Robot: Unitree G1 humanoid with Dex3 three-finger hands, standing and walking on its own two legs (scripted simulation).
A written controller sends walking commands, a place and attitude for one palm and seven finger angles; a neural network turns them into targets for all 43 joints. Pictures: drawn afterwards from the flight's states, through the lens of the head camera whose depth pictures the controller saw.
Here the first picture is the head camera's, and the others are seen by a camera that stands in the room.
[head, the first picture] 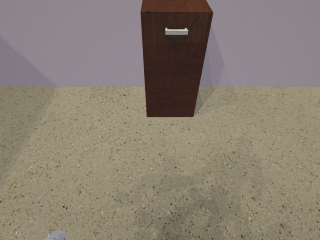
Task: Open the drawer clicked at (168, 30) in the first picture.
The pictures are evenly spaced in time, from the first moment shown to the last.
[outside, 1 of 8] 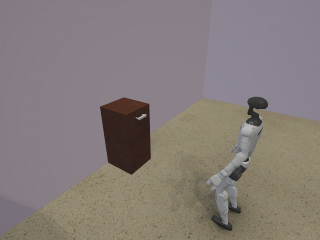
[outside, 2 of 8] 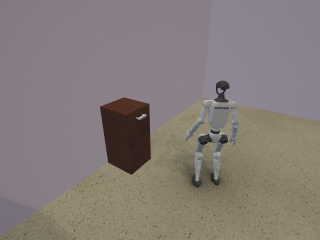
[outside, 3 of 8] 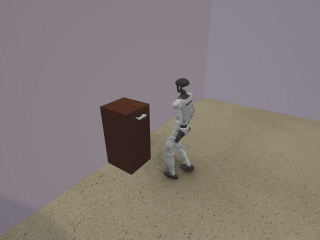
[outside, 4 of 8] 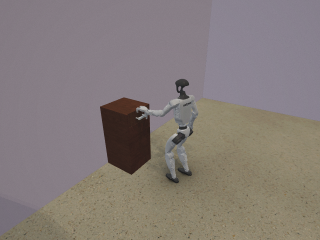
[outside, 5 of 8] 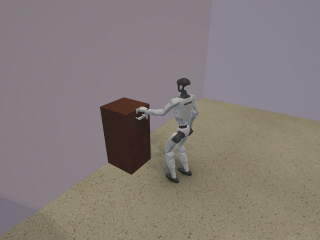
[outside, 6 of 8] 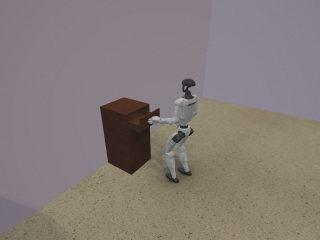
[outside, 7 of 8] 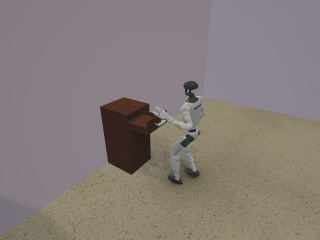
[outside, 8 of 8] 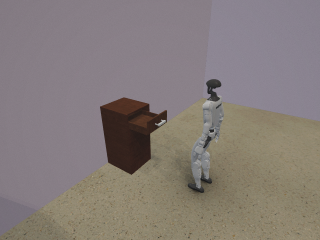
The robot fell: no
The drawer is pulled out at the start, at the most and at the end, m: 0.00 0.30 0.29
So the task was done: yes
